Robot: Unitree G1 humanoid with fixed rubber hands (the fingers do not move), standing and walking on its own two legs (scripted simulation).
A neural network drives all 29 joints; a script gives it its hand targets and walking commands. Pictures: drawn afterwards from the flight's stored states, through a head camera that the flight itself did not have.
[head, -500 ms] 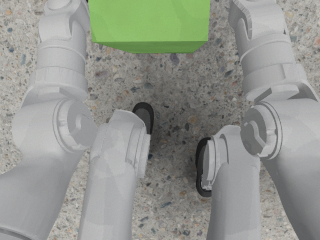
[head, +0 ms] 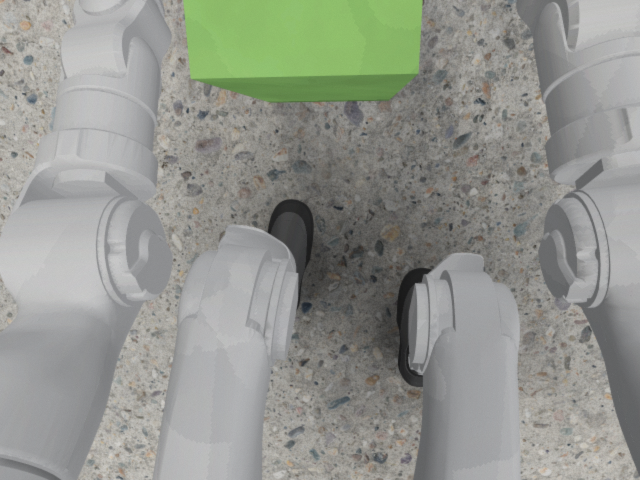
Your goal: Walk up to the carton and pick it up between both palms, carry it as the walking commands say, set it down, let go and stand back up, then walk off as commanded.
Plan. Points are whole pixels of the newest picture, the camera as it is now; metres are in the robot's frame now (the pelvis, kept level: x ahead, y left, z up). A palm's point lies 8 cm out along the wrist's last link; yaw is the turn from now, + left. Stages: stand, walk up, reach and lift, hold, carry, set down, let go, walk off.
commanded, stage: set down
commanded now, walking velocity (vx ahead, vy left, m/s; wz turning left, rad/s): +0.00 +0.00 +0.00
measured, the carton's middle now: out of the picture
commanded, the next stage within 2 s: let go in 1.12 s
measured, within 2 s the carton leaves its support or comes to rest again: neither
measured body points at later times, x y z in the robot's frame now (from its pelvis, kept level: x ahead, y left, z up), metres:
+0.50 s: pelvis +0.03 +0.00 +0.11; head +0.37 +0.03 +0.41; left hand +0.54 +0.27 +0.00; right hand +0.62 -0.08 +0.00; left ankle +0.16 +0.13 -0.37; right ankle +0.08 -0.12 -0.37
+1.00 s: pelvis +0.04 +0.01 +0.25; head +0.36 +0.03 +0.57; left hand +0.53 +0.27 +0.15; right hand +0.62 -0.08 +0.15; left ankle +0.16 +0.13 -0.37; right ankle +0.08 -0.12 -0.37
